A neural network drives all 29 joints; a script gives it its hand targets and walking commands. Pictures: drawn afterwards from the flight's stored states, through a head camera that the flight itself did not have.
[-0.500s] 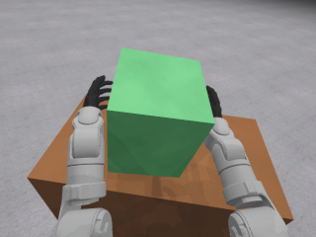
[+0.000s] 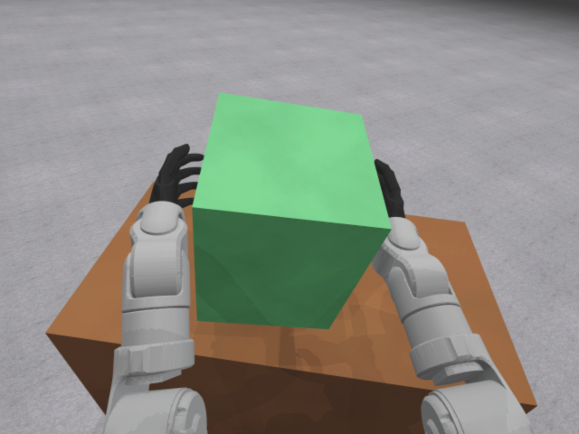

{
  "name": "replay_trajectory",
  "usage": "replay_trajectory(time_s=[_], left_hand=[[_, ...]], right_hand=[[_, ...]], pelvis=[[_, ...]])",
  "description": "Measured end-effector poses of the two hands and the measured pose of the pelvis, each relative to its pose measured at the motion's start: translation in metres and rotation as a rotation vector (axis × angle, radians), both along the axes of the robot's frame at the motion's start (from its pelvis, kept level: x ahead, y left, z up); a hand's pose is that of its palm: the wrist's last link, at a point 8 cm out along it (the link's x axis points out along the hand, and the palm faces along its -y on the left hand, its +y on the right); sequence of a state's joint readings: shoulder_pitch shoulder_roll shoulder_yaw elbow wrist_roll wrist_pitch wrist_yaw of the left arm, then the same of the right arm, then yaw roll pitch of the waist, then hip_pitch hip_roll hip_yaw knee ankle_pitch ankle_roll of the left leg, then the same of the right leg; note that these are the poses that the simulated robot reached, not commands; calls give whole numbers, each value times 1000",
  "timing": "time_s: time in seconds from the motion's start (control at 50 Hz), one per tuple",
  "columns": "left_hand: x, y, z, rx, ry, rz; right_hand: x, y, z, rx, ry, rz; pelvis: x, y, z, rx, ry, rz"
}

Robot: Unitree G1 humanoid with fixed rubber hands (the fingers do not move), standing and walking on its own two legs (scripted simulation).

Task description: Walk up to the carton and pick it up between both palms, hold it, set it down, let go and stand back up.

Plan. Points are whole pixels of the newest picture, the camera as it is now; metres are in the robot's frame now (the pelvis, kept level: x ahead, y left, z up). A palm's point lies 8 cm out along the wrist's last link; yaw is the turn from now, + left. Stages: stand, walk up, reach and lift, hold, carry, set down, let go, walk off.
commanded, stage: hold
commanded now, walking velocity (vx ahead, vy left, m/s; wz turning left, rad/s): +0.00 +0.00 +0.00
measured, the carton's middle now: (277, 219) +0.38 +0.01 +0.14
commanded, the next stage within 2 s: none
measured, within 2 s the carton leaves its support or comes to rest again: neither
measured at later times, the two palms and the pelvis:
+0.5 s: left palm (165, 201) +0.36 +0.16 +0.19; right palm (383, 217) +0.35 -0.13 +0.16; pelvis -0.01 +0.01 +0.00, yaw +0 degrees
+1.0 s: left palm (168, 205) +0.36 +0.16 +0.18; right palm (385, 218) +0.35 -0.14 +0.16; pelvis +0.00 +0.00 +0.00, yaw +0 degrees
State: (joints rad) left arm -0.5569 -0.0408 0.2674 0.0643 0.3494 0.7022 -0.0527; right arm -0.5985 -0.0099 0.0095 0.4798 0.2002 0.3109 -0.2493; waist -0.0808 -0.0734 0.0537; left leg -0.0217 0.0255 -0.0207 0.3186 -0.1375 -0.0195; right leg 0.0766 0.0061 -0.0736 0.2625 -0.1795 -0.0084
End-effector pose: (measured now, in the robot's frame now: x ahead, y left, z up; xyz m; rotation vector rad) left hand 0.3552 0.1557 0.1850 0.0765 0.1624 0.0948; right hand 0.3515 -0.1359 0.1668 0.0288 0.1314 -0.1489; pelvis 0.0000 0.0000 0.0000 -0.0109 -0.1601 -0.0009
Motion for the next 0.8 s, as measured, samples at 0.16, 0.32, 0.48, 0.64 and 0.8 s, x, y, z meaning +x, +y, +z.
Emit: replay_trajectory(time_s=[0.16,0.32,0.48,0.64,0.8], left_hand=[[0,2,-3,4,25,-12],[3,3,5,-2,-4,-16],[4,3,3,4,12,-8],[5,0,-1,6,5,-9],[6,-2,0,2,5,-9]], right_hand=[[-2,3,-7,7,25,-6],[0,3,2,2,-4,-12],[2,4,-1,6,10,-7],[4,0,-2,9,1,-7],[5,-1,0,-2,3,-5]], pelvis=[[-7,3,0,1,12,1],[-8,5,0,0,26,-6],[-6,5,0,0,20,-5],[-3,4,0,-1,21,-3],[-1,2,0,1,18,-3]])
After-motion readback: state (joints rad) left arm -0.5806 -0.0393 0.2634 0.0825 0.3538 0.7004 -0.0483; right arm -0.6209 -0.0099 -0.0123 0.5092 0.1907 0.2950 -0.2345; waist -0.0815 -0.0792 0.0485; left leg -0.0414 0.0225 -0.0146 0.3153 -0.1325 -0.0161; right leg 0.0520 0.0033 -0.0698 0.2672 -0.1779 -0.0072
